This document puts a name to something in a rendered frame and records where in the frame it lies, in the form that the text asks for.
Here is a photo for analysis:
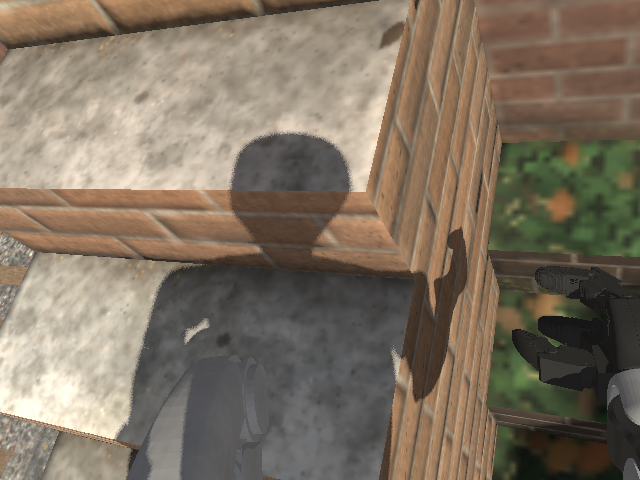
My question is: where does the robot right hand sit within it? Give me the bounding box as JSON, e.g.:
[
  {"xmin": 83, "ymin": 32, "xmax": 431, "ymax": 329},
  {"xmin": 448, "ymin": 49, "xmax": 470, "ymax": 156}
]
[{"xmin": 512, "ymin": 266, "xmax": 640, "ymax": 403}]

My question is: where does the robot left thigh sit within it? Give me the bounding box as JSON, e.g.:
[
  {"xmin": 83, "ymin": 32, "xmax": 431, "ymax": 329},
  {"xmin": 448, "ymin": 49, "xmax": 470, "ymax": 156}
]
[{"xmin": 126, "ymin": 355, "xmax": 269, "ymax": 480}]

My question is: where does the left robot shin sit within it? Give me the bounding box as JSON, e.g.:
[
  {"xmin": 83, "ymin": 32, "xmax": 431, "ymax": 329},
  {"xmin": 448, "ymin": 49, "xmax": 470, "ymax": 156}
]
[{"xmin": 234, "ymin": 437, "xmax": 263, "ymax": 480}]

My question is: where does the right robot forearm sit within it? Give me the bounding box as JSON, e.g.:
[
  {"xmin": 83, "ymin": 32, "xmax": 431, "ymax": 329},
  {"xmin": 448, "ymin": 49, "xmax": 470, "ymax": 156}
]
[{"xmin": 607, "ymin": 368, "xmax": 640, "ymax": 480}]

